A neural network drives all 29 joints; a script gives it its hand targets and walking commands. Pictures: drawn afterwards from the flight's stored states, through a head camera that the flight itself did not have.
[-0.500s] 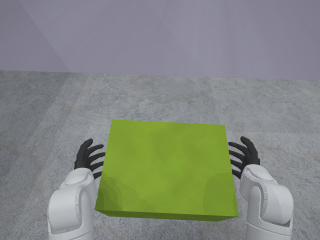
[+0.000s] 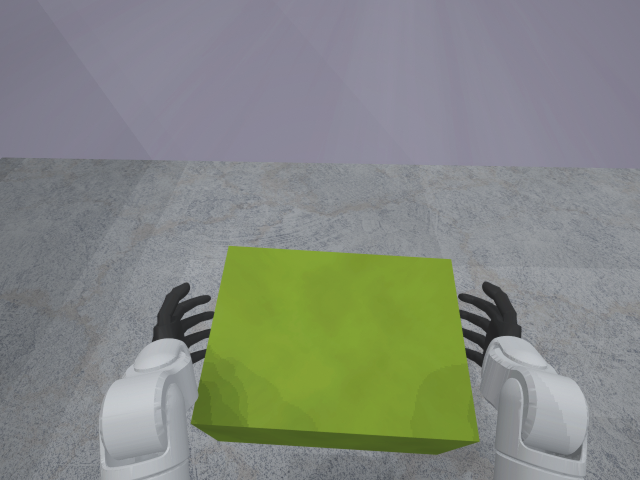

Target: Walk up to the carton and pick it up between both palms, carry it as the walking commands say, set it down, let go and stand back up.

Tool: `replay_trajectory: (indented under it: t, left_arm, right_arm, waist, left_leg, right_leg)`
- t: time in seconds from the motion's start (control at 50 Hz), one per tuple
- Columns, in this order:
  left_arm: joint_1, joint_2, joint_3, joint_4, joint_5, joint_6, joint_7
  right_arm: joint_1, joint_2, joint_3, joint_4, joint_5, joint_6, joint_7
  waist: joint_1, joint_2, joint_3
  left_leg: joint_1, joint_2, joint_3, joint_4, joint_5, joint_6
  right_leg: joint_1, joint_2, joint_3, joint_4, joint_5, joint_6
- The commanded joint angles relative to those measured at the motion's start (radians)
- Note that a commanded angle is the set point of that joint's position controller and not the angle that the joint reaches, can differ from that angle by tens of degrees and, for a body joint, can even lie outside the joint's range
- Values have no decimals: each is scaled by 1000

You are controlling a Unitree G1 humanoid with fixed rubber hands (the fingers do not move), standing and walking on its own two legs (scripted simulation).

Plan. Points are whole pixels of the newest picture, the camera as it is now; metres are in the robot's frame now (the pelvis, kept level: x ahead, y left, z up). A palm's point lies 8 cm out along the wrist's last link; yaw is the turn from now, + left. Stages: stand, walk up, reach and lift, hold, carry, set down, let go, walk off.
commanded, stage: carry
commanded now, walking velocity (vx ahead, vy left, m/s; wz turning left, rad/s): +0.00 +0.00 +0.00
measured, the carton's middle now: (333, 351) +0.28 -0.01 +0.03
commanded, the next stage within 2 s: hold in 1.90 s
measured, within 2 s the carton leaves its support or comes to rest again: neither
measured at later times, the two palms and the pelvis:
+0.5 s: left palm (168, 353) +0.24 +0.18 +0.09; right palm (495, 350) +0.24 -0.18 +0.10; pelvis -0.01 +0.01 +0.00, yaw +0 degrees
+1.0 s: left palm (175, 349) +0.25 +0.18 +0.08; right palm (490, 346) +0.25 -0.18 +0.09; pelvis +0.00 +0.00 +0.00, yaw +0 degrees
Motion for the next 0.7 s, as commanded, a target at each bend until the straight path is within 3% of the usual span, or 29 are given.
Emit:
replay_trajectory:
  t: [0.0,0.02,0.08,0.1,0.14,0.2,0.22,0.26,0.28,0.3,0.32,0.34,0.36,0.38,0.42,0.44,0.46,0.48,0.5,0.52,0.54,0.56,0.58,0.6,0.64,0.66,0.68]
  left_arm:
    - [-449,-802,-704,-117,-354,-11,-217]
    - [-480,-806,-707,-136,-354,-12,-218]
    - [-440,-807,-686,-97,-341,-7,-222]
    - [-424,-790,-682,-102,-334,-12,-218]
    - [-487,-796,-687,-116,-344,-20,-222]
    - [-422,-776,-649,-41,-319,-21,-224]
    - [-417,-797,-671,-69,-326,-22,-221]
    - [-441,-769,-663,-70,-322,-31,-221]
    - [-467,-770,-650,-54,-322,-43,-221]
    - [-451,-793,-672,-92,-337,-45,-223]
    - [-449,-758,-635,-19,-308,-53,-224]
    - [-477,-773,-654,-42,-314,-58,-220]
    - [-438,-733,-622,6,-290,-63,-219]
    - [-443,-782,-652,-25,-305,-67,-218]
    - [-430,-695,-582,87,-251,-87,-217]
    - [-429,-704,-617,44,-267,-87,-214]
    - [-465,-767,-676,-81,-318,-84,-214]
    - [-441,-668,-573,104,-235,-102,-215]
    - [-483,-788,-714,-155,-339,-93,-209]
    - [-455,-775,-686,-121,-322,-83,-206]
    - [-432,-712,-626,-6,-278,-93,-209]
    - [-467,-705,-625,5,-275,-101,-215]
    - [-458,-750,-660,-46,-303,-94,-211]
    - [-423,-688,-600,56,-260,-102,-211]
    - [-480,-762,-681,-95,-319,-94,-207]
    - [-439,-697,-604,45,-261,-105,-207]
    - [-432,-670,-580,69,-242,-118,-213]
  right_arm:
    - [-502,785,811,-146,368,22,250]
    - [-522,806,820,-135,373,23,252]
    - [-543,792,823,-162,373,21,247]
    - [-509,786,824,-143,367,21,246]
    - [-537,798,810,-120,364,16,250]
    - [-525,782,812,-96,356,15,243]
    - [-561,783,831,-178,376,8,240]
    - [-506,767,792,-91,347,6,246]
    - [-502,777,775,-50,338,-1,245]
    - [-508,785,799,-108,354,-4,246]
    - [-512,746,758,-41,322,-15,245]
    - [-543,758,768,-63,336,-23,247]
    - [-500,724,736,-7,313,-29,247]
    - [-530,763,771,-64,343,-35,249]
    - [-493,686,698,78,280,-49,250]
    - [-450,691,710,56,287,-48,252]
    - [-495,764,784,-63,343,-42,250]
    - [-486,662,682,114,266,-62,256]
    - [-499,783,808,-109,364,-50,255]
    - [-508,769,800,-110,361,-45,249]
    - [-481,705,738,2,309,-54,251]
    - [-503,705,726,28,297,-61,252]
    - [-511,743,771,-59,327,-57,244]
    - [-455,672,699,60,274,-62,247]
    - [-505,761,782,-66,341,-54,245]
    - [-479,685,710,49,287,-65,245]
    - [-498,675,709,71,282,-80,249]
  waist:
    - [7,-41,-291]
    - [5,-53,-234]
    - [5,-29,-245]
    - [5,-59,-243]
    - [5,-53,-234]
    - [2,-88,-238]
    - [0,-57,-262]
    - [2,-37,-263]
    - [0,-60,-261]
    - [4,-31,-270]
    - [2,-16,-267]
    - [4,7,-273]
    - [6,12,-278]
    - [6,35,-289]
    - [7,-8,-245]
    - [7,32,-237]
    - [7,2,-229]
    - [6,15,-228]
    - [8,19,-245]
    - [5,28,-256]
    - [7,10,-259]
    - [6,-18,-243]
    - [6,-28,-249]
    - [5,5,-251]
    - [5,14,-240]
    - [5,8,-239]
    - [6,13,-247]
  left_leg:
    - [142,84,-172,-242,-226,-28]
    - [145,67,-161,-230,-192,-37]
    - [154,73,-173,-250,-180,-36]
    - [158,74,-183,-248,-185,-31]
    - [145,65,-183,-255,-199,-31]
    - [179,63,-174,-235,-151,-33]
    - [187,66,-190,-248,-172,-26]
    - [187,77,-200,-265,-181,-23]
    - [181,93,-222,-288,-195,-22]
    - [185,98,-193,-271,-188,-20]
    - [173,90,-197,-283,-166,-19]
    - [171,105,-226,-311,-219,-22]
    - [160,109,-234,-333,-254,-20]
    - [162,114,-233,-336,-230,-23]
    - [126,105,-214,-326,-277,-22]
    - [126,107,-221,-340,-307,-22]
    - [91,112,-228,-346,-337,-22]
    - [117,113,-233,-355,-340,-19]
    - [105,110,-232,-349,-351,-21]
    - [116,116,-231,-352,-346,-16]
    - [124,104,-215,-331,-327,-21]
    - [119,113,-220,-322,-320,-21]
    - [108,105,-220,-323,-308,-23]
    - [125,101,-199,-306,-285,-21]
    - [120,107,-223,-325,-303,-22]
    - [121,106,-223,-336,-307,-21]
    - [143,109,-224,-331,-280,-19]
  right_leg:
    - [47,-90,103,-195,-54,-47]
    - [-28,-105,128,-223,-109,-48]
    - [-10,-96,104,-210,-75,-39]
    - [-19,-96,113,-216,-110,-45]
    - [-22,-95,107,-214,-125,-44]
    - [-45,-104,129,-243,-145,-47]
    - [-31,-89,113,-224,-134,-45]
    - [-40,-92,111,-205,-123,-48]
    - [-17,-68,82,-181,-101,-48]
    - [7,-74,69,-179,-32,-52]
    - [8,-79,81,-161,-17,-47]
    - [16,-61,60,-130,-22,-42]
    - [15,-57,57,-128,-43,-44]
    - [35,-60,49,-114,4,-45]
    - [12,-56,60,-143,-53,-48]
    - [1,-51,57,-136,-69,-51]
    - [20,-49,49,-142,-74,-49]
    - [5,-41,48,-131,-71,-50]
    - [16,-40,43,-132,-75,-51]
    - [22,-43,49,-125,-58,-48]
    - [8,-47,57,-142,-65,-47]
    - [3,-46,57,-156,-66,-48]
    - [20,-49,62,-156,-75,-49]
    - [13,-60,66,-160,-60,-49]
    - [8,-45,46,-141,-63,-45]
    - [4,-45,55,-130,-63,-51]
    - [13,-48,50,-136,-30,-53]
